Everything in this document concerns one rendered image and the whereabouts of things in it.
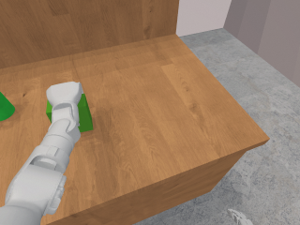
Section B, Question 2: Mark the left robot forearm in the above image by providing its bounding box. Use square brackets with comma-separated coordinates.
[5, 100, 81, 205]

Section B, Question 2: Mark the robot left upper arm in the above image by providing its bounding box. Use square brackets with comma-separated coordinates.
[0, 164, 67, 225]

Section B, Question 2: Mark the left robot hand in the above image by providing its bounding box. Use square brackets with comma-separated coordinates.
[46, 82, 83, 127]

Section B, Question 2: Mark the right robot hand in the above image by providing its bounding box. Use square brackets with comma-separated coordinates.
[227, 209, 253, 225]

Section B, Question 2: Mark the sponge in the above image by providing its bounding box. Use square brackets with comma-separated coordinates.
[46, 94, 94, 132]

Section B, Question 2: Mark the table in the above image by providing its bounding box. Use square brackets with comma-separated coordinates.
[0, 0, 270, 225]

